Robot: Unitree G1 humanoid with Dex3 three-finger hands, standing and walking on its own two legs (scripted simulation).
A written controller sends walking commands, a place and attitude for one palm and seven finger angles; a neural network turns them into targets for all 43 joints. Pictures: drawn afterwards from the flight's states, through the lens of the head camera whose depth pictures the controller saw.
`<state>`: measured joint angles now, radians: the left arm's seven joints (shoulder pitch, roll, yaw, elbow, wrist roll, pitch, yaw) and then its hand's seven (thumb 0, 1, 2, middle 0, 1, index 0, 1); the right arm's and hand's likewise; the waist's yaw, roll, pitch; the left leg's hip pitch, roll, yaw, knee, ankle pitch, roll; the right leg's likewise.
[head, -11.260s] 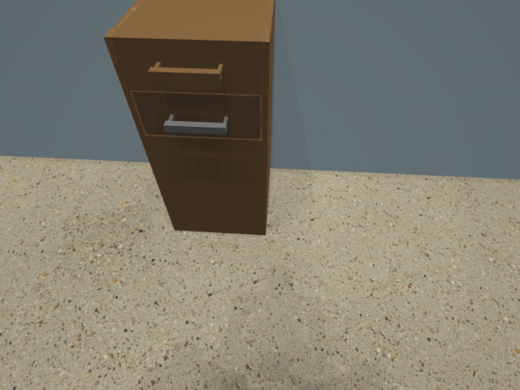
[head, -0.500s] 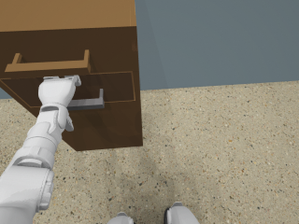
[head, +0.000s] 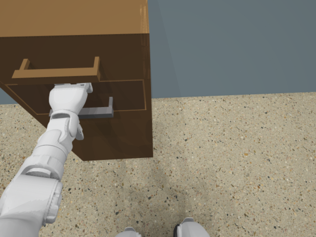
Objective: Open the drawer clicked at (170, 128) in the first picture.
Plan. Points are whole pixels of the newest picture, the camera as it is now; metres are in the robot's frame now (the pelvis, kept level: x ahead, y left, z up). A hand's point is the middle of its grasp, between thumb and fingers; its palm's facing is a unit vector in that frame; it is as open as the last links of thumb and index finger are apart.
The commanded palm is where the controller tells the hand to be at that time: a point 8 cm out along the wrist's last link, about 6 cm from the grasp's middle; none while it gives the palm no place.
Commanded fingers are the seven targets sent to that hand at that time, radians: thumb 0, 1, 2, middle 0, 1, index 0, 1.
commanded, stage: lower the fingers behind the handle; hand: left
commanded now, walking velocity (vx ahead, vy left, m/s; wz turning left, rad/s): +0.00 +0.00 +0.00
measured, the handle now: (83, 107) +0.50 +0.23 -0.07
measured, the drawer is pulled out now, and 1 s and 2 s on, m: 0.00 0.00 0.00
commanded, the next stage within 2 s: close the thumb around the handle in 1.58 s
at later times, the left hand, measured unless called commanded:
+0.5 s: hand (79, 118) +0.44 +0.22 -0.04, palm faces -0.07 -0.02 -1.00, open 13.9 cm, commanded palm +0.43 +0.22 +0.01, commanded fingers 0.00 -0.50 0.30 -0.30 -1.20 -0.30 -1.20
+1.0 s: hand (82, 124) +0.44 +0.22 -0.07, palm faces -0.07 -0.02 -1.00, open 13.9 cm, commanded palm +0.43 +0.22 -0.02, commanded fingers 0.00 -0.50 0.30 -0.30 -1.20 -0.30 -1.20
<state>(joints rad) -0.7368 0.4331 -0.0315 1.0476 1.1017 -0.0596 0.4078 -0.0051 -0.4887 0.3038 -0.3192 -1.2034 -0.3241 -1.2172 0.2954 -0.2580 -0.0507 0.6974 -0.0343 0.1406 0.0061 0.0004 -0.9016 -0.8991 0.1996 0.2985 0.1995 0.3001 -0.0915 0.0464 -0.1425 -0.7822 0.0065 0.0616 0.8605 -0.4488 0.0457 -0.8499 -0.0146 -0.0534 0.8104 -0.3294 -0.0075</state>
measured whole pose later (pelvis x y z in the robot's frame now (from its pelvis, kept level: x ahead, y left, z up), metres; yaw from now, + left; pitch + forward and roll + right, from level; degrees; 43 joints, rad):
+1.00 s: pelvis -0.03 -0.01 -0.04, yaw +0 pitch +27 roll -1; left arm -0.75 0.47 0.02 1.10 1.13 -0.10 0.48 0.00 -0.49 0.30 -0.32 -1.20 -0.31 -1.20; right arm 0.30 -0.26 -0.04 0.73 -0.06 0.09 0.02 0.00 -0.90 -0.90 0.20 0.30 0.20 0.30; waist -0.12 0.05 -0.18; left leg -1.06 0.02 0.05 1.11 -0.51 0.04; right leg -1.12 -0.01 -0.06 1.04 -0.38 -0.02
